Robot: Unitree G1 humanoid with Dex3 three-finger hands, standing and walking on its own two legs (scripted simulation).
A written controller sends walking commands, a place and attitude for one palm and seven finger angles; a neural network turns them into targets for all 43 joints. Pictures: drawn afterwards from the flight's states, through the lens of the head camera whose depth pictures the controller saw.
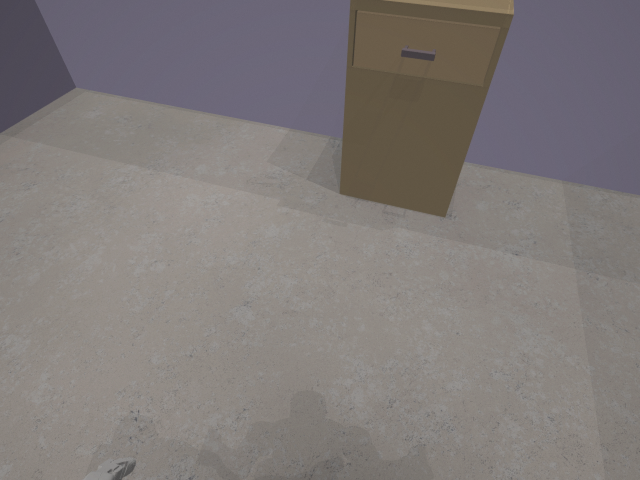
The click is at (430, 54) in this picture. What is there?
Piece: drawer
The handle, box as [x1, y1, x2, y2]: [401, 45, 435, 60]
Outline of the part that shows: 401,52 401,56 433,60 435,49 433,49 431,52 409,49 405,45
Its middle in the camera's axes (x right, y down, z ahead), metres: +0.33 -0.63 +1.30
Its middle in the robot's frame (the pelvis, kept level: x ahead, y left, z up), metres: +1.40 -0.27 -0.05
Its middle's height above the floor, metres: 0.72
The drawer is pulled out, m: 0.00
